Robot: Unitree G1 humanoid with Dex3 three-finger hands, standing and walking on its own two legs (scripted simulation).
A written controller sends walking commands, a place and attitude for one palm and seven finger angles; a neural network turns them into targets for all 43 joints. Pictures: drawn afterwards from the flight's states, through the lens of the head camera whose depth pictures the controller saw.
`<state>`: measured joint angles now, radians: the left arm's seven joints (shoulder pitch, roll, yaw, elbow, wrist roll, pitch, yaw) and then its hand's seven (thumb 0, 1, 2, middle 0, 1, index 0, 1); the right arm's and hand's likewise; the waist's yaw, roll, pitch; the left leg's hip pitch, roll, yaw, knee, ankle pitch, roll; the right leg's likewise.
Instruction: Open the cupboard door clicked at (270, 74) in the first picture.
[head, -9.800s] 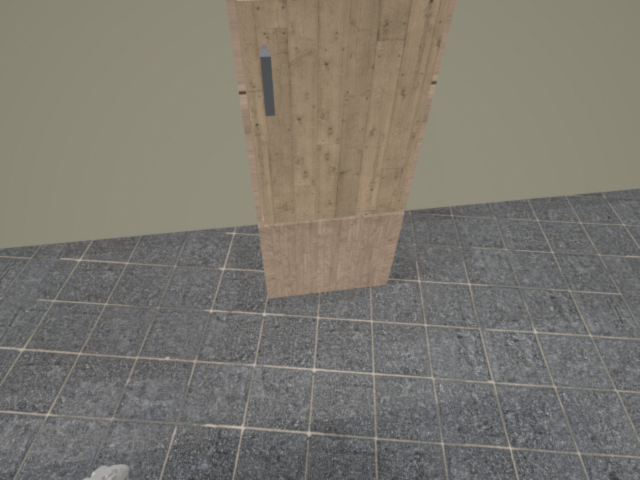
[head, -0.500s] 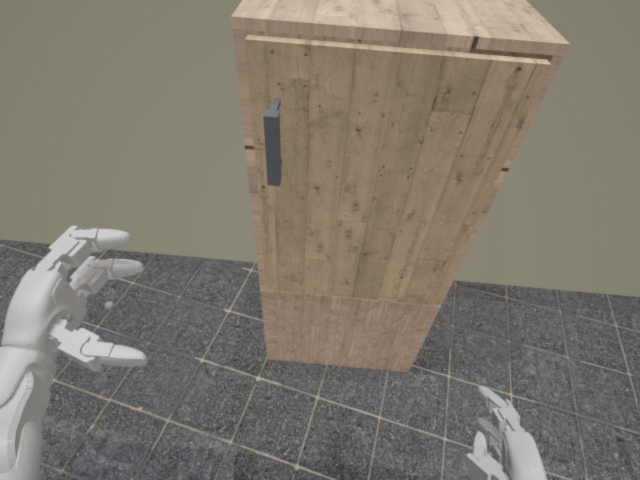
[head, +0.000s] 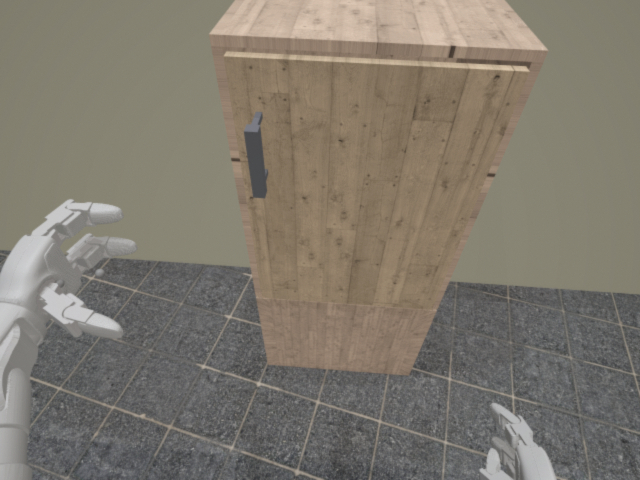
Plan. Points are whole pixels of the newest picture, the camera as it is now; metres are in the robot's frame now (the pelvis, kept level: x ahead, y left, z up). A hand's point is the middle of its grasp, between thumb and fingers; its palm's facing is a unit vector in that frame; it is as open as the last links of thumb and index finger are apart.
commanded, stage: raise the hand with hooked fingers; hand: left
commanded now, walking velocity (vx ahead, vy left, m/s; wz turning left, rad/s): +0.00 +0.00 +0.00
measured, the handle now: (258, 155) +0.57 +0.15 +0.11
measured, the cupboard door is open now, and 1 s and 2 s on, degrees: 0 0 0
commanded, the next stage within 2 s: move the hooked fingers beside the handle in 0.34 s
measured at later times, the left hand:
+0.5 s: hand (135, 275) +0.30 +0.24 +0.13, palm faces +0.04 -1.00 -0.02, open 14.0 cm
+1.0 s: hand (162, 228) +0.38 +0.24 +0.12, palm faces +0.01 -1.00 +0.01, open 14.0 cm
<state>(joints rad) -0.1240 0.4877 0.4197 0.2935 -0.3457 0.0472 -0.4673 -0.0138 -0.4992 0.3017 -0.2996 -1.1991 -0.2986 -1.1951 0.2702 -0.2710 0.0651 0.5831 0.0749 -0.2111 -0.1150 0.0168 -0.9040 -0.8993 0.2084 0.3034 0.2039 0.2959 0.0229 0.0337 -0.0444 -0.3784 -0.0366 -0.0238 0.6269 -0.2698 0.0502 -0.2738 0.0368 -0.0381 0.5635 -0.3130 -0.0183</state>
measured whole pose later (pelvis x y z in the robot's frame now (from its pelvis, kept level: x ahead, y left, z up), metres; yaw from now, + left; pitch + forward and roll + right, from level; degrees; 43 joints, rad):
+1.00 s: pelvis +0.00 -0.01 +0.00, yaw -1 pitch +4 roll -2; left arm -0.41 0.46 0.38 0.60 -0.28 -0.07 -0.39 -0.01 -0.50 0.30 -0.30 -1.20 -0.30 -1.20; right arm 0.32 -0.27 0.05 0.61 0.08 -0.14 -0.10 0.02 -0.91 -0.90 0.21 0.30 0.20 0.30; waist -0.02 0.02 -0.05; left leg -0.45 -0.02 0.00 0.67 -0.29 0.04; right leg -0.36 0.05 -0.02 0.62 -0.33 -0.02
